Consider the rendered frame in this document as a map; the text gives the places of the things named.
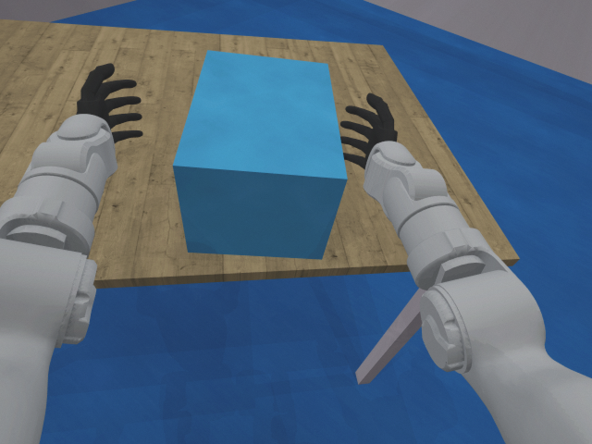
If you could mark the right robot forearm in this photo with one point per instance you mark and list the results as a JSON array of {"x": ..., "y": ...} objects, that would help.
[{"x": 440, "y": 245}]

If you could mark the right robot hand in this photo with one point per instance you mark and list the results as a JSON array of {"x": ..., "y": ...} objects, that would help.
[{"x": 382, "y": 131}]

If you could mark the right robot upper arm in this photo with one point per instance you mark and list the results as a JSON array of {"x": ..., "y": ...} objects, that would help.
[{"x": 487, "y": 328}]

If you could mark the left robot forearm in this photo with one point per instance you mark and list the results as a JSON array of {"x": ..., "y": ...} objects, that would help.
[{"x": 60, "y": 192}]

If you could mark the table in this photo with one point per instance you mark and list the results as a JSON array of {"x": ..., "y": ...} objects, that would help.
[{"x": 139, "y": 237}]

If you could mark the left robot upper arm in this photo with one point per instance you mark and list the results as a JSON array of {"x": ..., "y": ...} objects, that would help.
[{"x": 46, "y": 299}]

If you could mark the left robot hand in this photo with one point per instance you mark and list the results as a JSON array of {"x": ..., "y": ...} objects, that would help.
[{"x": 92, "y": 100}]

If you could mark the carton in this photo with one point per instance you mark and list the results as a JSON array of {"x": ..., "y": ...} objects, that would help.
[{"x": 260, "y": 169}]

